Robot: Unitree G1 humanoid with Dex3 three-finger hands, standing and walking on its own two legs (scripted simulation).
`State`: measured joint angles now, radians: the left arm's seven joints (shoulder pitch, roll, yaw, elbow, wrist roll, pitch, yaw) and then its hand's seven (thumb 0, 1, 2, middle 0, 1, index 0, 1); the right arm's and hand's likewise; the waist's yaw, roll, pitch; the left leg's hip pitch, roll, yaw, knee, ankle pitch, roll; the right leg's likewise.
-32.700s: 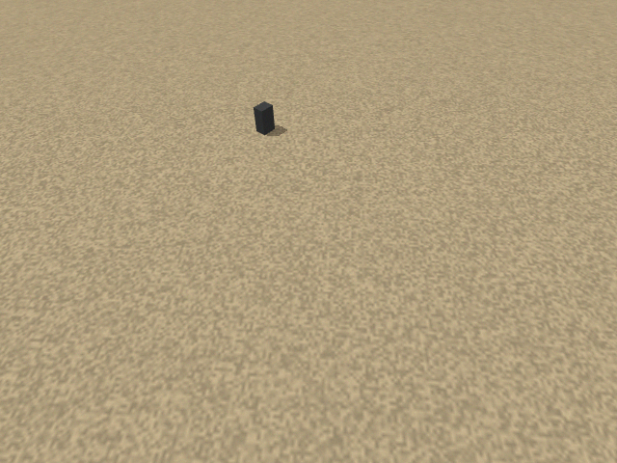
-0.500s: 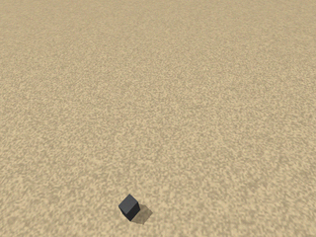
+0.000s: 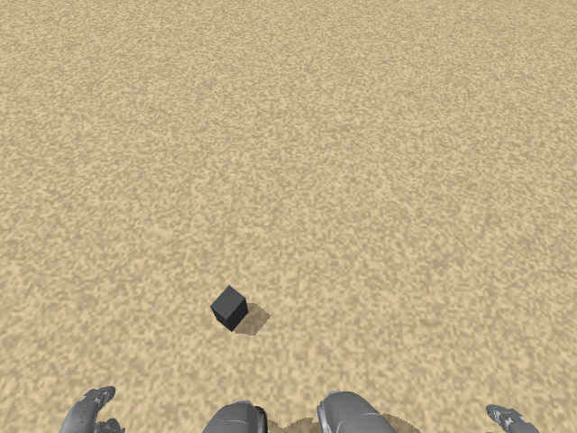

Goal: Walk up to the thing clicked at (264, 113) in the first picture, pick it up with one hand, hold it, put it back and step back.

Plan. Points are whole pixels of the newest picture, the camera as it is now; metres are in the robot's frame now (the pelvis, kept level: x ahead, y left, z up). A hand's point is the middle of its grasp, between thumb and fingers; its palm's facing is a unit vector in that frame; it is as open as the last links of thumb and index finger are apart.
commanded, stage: step back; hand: left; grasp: from the side
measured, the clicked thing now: (230, 309) +0.47 +0.19 -0.68
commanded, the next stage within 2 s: none
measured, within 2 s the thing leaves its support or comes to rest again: neither
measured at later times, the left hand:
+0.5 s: hand out of the picture +0.00 +0.27 -0.15, palm faces +0.02 -0.92 -0.38, open 7.4 cm
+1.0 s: hand out of the picture -0.19 +0.23 -0.14, palm faces -0.02 -0.91 -0.41, open 7.4 cm
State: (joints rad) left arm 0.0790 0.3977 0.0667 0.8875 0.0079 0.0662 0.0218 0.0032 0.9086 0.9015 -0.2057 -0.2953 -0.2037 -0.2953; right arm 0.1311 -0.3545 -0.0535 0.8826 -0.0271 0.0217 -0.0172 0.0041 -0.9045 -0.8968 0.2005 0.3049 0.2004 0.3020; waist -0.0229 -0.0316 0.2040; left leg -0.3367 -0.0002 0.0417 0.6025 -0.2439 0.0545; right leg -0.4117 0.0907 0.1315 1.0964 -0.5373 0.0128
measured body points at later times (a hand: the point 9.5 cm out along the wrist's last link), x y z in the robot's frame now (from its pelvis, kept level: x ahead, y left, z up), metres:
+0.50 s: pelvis -0.12 +0.00 -0.01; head -0.06 +0.01 +0.43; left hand +0.00 +0.31 -0.13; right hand -0.04 -0.32 -0.12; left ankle -0.13 +0.10 -0.73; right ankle -0.07 -0.13 -0.71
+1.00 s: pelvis -0.28 -0.03 +0.00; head -0.23 -0.05 +0.44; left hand -0.19 +0.28 -0.11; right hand -0.19 -0.36 -0.13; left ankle -0.26 +0.10 -0.66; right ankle -0.26 -0.16 -0.73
